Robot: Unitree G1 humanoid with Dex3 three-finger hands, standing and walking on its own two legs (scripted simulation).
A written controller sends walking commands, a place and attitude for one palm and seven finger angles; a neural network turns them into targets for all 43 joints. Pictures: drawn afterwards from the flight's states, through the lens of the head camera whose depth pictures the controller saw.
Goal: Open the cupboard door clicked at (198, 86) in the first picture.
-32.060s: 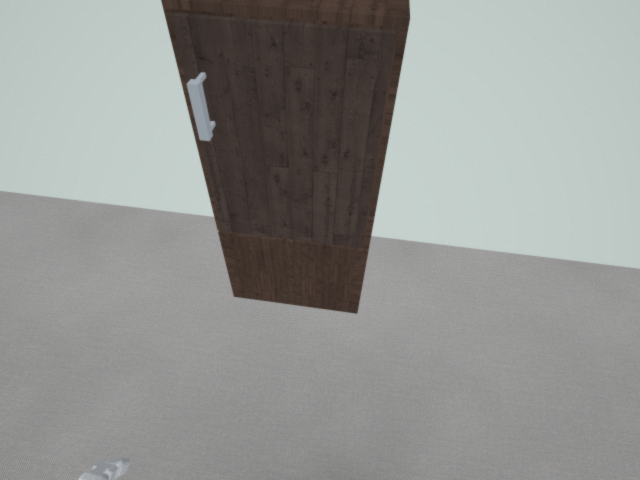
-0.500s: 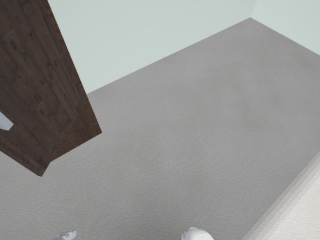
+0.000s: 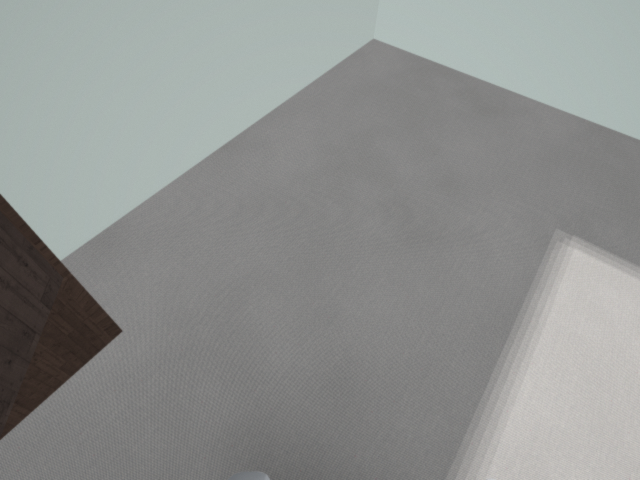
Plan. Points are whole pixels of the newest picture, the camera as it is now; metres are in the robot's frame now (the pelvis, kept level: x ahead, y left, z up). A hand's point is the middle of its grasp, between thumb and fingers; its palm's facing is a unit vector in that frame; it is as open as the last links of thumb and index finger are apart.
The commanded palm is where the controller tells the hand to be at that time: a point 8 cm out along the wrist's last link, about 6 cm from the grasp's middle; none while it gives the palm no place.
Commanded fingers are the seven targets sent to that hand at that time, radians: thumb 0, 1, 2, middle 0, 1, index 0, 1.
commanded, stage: walk to a spot facing it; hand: left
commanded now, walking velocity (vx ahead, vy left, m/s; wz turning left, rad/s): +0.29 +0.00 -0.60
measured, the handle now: out of the picture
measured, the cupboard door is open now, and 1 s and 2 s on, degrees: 39 39 39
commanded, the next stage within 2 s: turn to face it in 1.04 s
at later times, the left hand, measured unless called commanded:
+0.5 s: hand (287, 319) +0.39 +0.08 -0.18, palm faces -0.39 -0.91 -0.16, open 7.4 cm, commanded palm none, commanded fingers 0.00 0.90 0.90 -0.20 -0.30 -0.20 -0.30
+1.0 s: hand (316, 285) +0.46 +0.04 -0.17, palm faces -0.41 -0.88 -0.23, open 7.3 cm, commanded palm none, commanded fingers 0.00 0.90 0.90 -0.20 -0.30 -0.20 -0.30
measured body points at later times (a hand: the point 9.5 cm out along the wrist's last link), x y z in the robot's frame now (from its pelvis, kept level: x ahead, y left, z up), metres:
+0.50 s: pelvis +0.19 -0.03 -0.02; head +0.25 -0.05 +0.42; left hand +0.41 +0.13 -0.16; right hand -0.02 -0.19 -0.15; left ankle +0.02 +0.12 -0.73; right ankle +0.24 -0.11 -0.73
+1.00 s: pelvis +0.43 -0.15 -0.01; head +0.48 -0.19 +0.43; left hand +0.48 +0.08 -0.15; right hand +0.47 -0.42 -0.15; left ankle +0.59 -0.10 -0.71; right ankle +0.24 -0.11 -0.74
